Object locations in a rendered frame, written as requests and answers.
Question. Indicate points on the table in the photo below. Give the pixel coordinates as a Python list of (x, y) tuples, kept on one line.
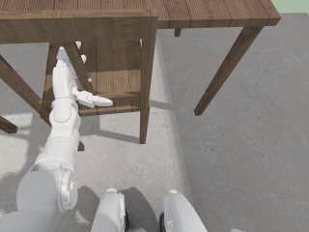
[(252, 15)]

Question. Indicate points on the robot left forearm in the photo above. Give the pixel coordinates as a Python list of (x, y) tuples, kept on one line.
[(62, 144)]

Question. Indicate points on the left robot upper arm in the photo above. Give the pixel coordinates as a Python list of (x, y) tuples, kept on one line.
[(43, 198)]

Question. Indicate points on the left robot thigh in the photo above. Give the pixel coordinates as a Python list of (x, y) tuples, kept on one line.
[(111, 209)]

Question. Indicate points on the right robot shin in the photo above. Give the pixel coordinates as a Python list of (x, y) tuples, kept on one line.
[(169, 227)]

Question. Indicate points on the chair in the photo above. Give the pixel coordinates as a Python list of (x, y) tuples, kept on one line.
[(119, 64)]

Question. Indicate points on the robot left hand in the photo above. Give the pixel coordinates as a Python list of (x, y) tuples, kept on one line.
[(63, 79)]

